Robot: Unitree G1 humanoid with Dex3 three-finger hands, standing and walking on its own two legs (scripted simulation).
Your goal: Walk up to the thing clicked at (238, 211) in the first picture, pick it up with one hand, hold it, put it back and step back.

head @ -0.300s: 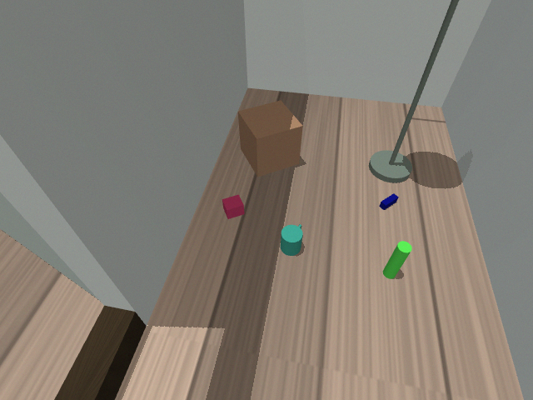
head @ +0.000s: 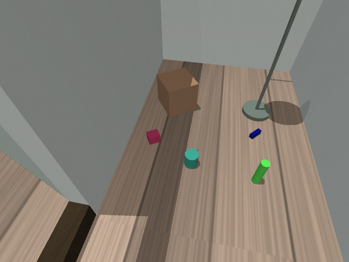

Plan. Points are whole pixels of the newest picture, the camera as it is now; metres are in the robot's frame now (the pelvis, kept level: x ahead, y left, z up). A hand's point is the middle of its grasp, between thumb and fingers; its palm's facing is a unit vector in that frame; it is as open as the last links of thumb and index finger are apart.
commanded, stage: stand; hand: left
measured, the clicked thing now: (153, 136) +1.07 +0.15 -0.75
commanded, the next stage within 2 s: walk up in 0.82 s
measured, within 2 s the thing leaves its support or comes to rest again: neither
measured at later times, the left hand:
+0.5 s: hand out of the picture +0.08 +0.25 -0.16, palm faces -0.03 -0.94 -0.34, open 7.4 cm
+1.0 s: hand out of the picture +0.10 +0.26 -0.15, palm faces -0.08 -0.93 -0.37, open 7.4 cm
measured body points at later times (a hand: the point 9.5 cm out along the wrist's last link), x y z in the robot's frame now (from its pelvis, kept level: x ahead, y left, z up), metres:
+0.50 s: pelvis +0.00 +0.00 +0.00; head +0.02 +0.00 +0.45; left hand +0.08 +0.30 -0.13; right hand +0.07 -0.30 -0.14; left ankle +0.00 +0.13 -0.75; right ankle -0.01 -0.11 -0.75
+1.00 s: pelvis +0.03 -0.02 -0.01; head +0.04 -0.02 +0.44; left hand +0.11 +0.31 -0.13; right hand +0.07 -0.33 -0.13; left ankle +0.00 +0.13 -0.75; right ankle +0.02 -0.13 -0.73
